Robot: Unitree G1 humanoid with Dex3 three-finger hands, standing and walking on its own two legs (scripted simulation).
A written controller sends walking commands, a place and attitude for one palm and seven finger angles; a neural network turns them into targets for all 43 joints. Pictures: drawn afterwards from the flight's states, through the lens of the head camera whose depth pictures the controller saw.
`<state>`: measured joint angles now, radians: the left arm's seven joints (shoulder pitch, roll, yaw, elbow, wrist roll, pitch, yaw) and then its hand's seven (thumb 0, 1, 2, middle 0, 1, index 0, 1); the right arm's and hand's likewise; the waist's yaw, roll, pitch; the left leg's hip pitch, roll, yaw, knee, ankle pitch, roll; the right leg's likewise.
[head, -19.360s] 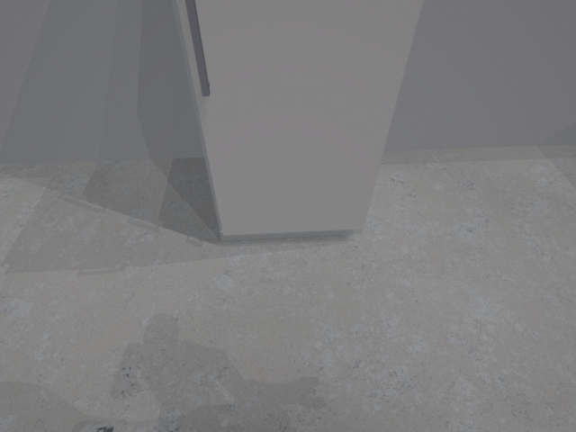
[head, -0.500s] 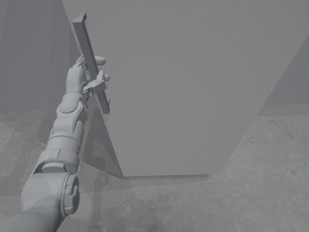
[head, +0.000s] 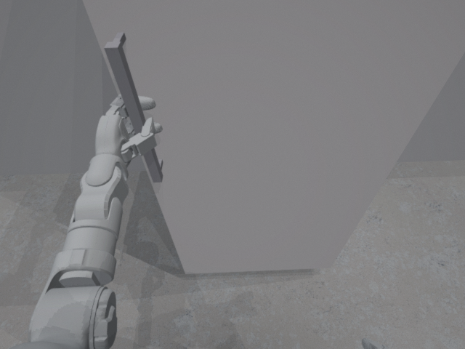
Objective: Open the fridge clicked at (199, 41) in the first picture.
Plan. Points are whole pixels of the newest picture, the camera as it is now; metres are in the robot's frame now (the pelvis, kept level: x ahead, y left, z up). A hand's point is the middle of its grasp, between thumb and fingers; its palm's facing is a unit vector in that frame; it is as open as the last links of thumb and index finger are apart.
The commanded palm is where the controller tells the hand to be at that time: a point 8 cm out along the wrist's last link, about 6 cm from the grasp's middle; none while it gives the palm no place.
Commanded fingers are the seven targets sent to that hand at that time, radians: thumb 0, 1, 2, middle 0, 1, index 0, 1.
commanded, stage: grip the handle and tug to test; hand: left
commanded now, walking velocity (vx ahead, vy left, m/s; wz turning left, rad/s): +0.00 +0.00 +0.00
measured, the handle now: (142, 120) +0.48 +0.18 +0.15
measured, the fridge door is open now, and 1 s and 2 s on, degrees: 0 10 34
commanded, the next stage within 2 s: pull the door a little, standing still in 0.08 s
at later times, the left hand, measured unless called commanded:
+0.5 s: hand (149, 139) +0.42 +0.15 +0.15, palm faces +0.05 -1.00 +0.00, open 5.8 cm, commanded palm +0.36 +0.20 +0.16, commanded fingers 0.00 0.90 0.90 -0.45 -1.40 -0.45 -1.40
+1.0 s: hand (146, 178) +0.34 +0.14 +0.15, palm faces +0.07 -0.97 -0.25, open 6.2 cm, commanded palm +0.30 +0.19 +0.15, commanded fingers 0.00 0.90 0.90 -0.45 -1.40 -0.45 -1.40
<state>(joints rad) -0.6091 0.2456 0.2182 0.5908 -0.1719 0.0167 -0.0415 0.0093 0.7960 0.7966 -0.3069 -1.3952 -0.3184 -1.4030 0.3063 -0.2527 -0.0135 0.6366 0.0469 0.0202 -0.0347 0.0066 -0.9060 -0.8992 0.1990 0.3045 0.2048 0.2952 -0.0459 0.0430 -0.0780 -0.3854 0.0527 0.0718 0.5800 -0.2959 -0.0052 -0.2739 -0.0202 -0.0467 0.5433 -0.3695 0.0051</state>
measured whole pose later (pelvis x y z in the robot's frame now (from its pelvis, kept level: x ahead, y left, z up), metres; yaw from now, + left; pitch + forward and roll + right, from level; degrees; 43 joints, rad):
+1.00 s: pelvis +0.10 -0.01 +0.03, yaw -5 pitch +4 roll +1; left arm 0.43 0.23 0.08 -0.47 -0.09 0.02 0.06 -0.03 0.64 0.79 -0.38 -1.36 -0.34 -1.38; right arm 0.17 -0.22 0.02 0.49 -0.03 0.02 -0.03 0.01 -0.91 -0.90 0.20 0.30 0.20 0.30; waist 0.01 0.07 0.00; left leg -0.12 0.02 -0.04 0.44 -0.15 0.01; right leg -0.25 0.00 -0.03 0.72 -0.31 0.03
